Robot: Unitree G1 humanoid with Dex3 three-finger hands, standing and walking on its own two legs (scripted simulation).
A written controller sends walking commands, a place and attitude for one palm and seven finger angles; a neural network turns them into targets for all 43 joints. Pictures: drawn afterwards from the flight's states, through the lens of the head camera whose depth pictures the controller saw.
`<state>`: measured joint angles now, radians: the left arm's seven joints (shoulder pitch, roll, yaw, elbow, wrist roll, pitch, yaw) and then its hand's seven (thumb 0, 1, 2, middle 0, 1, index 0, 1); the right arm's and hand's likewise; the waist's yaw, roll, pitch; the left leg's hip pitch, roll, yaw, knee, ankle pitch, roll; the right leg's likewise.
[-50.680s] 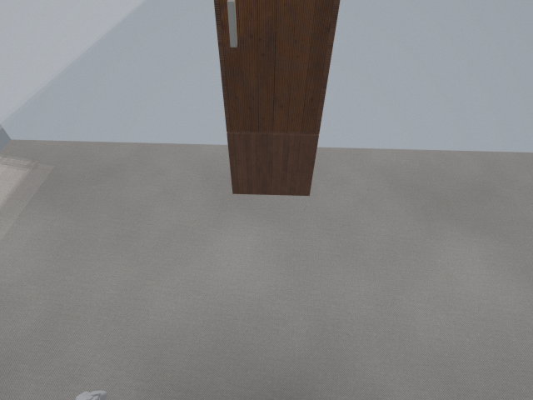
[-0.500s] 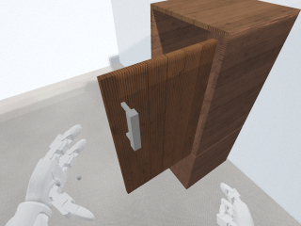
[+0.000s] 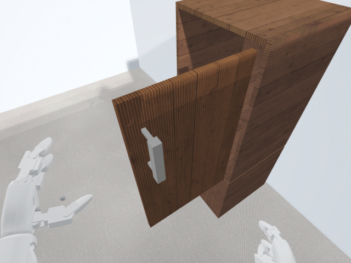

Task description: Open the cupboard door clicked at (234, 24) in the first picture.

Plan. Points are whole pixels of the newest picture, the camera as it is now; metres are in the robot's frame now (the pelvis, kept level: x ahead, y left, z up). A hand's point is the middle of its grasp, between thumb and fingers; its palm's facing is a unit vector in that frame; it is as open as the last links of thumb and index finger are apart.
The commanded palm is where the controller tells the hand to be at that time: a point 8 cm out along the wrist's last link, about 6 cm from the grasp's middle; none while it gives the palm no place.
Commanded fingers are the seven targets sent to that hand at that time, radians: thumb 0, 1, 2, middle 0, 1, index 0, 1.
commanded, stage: draw the hand back to the body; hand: left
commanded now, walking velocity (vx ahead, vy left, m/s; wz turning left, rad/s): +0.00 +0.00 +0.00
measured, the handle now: (152, 155) +0.32 +0.10 +0.09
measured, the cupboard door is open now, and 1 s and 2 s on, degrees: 90 90 90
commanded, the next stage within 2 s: step back with the hand held close in 0.66 s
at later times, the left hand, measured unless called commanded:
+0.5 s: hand (55, 180) +0.21 +0.25 +0.14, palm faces +0.43 -0.81 -0.39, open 7.6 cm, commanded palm +0.16 +0.29 +0.17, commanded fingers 0.00 0.90 0.90 -0.20 -0.30 -0.20 -0.30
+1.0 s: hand (48, 186) +0.20 +0.26 +0.15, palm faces +0.36 -0.80 -0.48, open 7.4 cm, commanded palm +0.14 +0.29 +0.17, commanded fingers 0.00 0.90 0.90 -0.20 -0.30 -0.20 -0.30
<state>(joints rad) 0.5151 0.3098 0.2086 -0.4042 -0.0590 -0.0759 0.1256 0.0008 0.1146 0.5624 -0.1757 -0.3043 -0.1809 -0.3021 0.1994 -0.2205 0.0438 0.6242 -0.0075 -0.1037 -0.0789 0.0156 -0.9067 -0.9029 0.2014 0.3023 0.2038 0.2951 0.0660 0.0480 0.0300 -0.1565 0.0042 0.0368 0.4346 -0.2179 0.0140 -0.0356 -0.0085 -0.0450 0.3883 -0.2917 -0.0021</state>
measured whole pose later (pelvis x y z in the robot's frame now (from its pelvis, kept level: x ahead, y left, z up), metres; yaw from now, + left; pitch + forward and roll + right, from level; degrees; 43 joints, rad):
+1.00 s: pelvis -0.01 +0.00 +0.00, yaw -2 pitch +0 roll -1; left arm 0.54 0.38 0.37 -0.42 -0.07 -0.11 0.11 0.02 0.90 0.90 -0.21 -0.30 -0.21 -0.30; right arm 0.16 -0.24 0.00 0.57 0.01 0.02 -0.07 0.01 -0.91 -0.90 0.20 0.30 0.20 0.30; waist 0.03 0.06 0.02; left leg -0.24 0.03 0.06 0.45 -0.21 0.01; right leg -0.12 0.02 -0.02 0.38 -0.26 0.00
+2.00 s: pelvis -0.18 +0.05 -0.01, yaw -4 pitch +1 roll -2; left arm 0.55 0.42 0.38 -0.54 -0.05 -0.20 0.13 0.02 0.89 0.90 -0.21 -0.31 -0.21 -0.30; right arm 0.17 -0.18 0.03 0.63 0.00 -0.06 -0.06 0.01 -0.91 -0.90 0.20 0.30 0.21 0.30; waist 0.03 -0.03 -0.01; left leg -0.45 -0.02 0.03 0.67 -0.24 -0.02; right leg -0.17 0.02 0.02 0.50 -0.34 0.01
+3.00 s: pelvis -0.25 +0.09 -0.02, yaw +1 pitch +0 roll +0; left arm 0.24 0.21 0.06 0.59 0.03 0.05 0.02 0.01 0.91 0.90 -0.19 -0.30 -0.20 -0.30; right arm 0.17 -0.24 -0.02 0.85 -0.04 0.01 0.00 0.01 -0.91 -0.90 0.20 0.30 0.20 0.29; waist -0.03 0.03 0.01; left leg -0.32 0.01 0.02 0.66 -0.33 0.00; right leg -0.31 -0.03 -0.11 0.68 -0.36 -0.02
